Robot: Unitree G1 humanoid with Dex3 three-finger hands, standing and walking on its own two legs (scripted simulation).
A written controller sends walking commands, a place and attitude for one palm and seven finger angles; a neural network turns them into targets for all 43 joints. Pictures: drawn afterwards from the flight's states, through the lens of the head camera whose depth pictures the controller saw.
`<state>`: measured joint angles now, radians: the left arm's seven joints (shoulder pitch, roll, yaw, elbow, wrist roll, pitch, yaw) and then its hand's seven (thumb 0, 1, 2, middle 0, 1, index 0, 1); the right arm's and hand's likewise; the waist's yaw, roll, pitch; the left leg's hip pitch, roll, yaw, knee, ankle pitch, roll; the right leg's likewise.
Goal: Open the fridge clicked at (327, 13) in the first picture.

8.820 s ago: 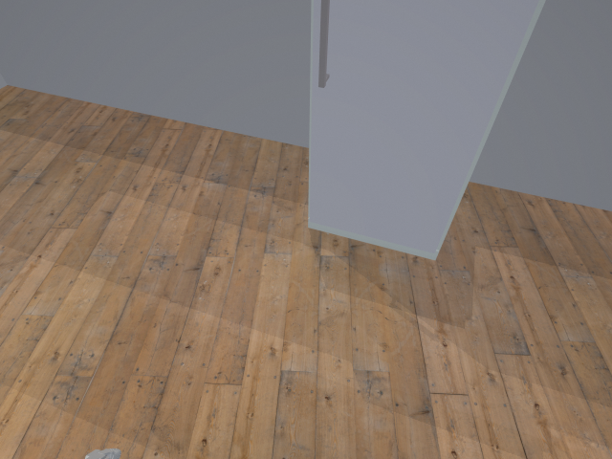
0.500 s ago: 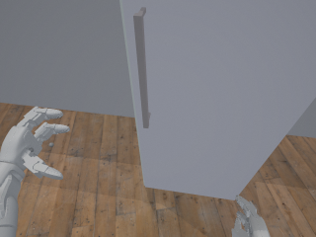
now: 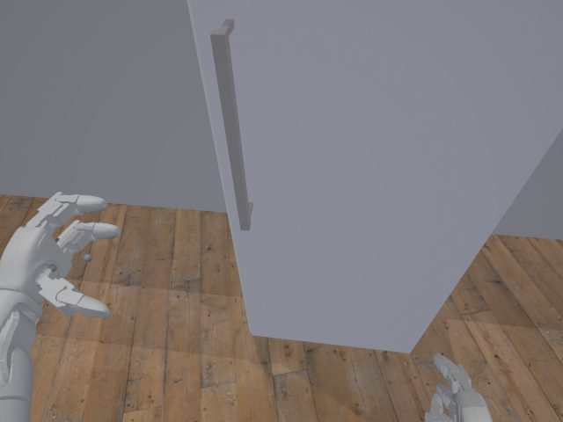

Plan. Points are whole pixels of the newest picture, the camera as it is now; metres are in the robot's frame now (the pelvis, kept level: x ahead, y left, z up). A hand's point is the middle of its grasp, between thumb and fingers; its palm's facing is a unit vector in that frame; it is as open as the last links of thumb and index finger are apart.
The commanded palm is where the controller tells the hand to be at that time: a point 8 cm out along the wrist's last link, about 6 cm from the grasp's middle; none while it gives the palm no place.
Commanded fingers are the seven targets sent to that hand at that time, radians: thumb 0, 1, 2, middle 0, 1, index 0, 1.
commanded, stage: raise the hand to about handle height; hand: left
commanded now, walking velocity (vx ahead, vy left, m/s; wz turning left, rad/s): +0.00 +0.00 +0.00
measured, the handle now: (238, 145) +0.49 +0.12 +0.15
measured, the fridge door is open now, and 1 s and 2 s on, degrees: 0 0 0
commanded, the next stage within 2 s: move the hooked fingers beside the handle in 0.04 s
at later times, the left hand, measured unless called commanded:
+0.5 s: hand (125, 240) +0.30 +0.24 +0.13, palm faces +0.00 -1.00 -0.03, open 14.0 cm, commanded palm +0.28 +0.29 +0.13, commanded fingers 0.00 -0.50 0.30 -0.30 -1.20 -0.30 -1.20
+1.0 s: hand (158, 215) +0.35 +0.21 +0.12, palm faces -0.02 -1.00 -0.02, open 14.0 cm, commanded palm +0.33 +0.26 +0.12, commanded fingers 0.00 -0.50 0.30 -0.30 -1.20 -0.30 -1.20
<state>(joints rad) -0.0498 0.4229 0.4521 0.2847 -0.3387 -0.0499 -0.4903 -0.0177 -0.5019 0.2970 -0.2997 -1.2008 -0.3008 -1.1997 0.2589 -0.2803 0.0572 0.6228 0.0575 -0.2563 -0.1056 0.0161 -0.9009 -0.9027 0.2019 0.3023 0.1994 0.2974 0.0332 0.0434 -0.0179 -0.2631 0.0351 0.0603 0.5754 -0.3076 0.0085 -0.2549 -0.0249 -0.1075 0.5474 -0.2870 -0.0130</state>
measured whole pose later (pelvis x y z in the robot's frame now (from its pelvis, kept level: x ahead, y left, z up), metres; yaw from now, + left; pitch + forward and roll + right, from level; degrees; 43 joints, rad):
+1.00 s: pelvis +0.00 +0.00 +0.00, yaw -1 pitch +2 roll +0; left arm -0.32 0.35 0.30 0.49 -0.26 -0.08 -0.34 -0.02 -0.50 0.30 -0.30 -1.20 -0.30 -1.20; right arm 0.28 -0.27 0.05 0.65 0.06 -0.20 -0.09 0.02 -0.90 -0.90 0.20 0.30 0.20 0.30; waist 0.00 0.04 -0.02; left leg -0.30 0.03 0.07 0.57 -0.30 0.01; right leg -0.31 -0.03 -0.09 0.56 -0.28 -0.01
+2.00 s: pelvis +0.01 +0.01 -0.01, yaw -2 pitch +7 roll +0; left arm -0.62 0.35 0.32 0.86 -0.18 -0.24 -0.24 -0.02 -0.50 0.30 -0.30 -1.20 -0.30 -1.20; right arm 0.37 -0.26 0.02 0.66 0.04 -0.06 -0.04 0.01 -0.90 -0.90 0.20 0.30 0.20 0.30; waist -0.07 0.03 -0.06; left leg -0.43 0.04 0.10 0.64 -0.34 0.02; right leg -0.45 -0.02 -0.06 0.63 -0.30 -0.01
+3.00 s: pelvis +0.00 +0.00 -0.01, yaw -2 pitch +6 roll +0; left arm -0.63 0.26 0.22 0.83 -0.18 -0.24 -0.16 -0.02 -0.50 0.30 -0.30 -1.20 -0.30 -1.20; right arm 0.33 -0.26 0.02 0.67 0.04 -0.07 -0.04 0.01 -0.90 -0.90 0.20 0.30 0.20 0.30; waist -0.05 0.03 -0.05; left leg -0.42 0.04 0.08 0.64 -0.33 0.01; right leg -0.43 -0.03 -0.07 0.63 -0.30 -0.01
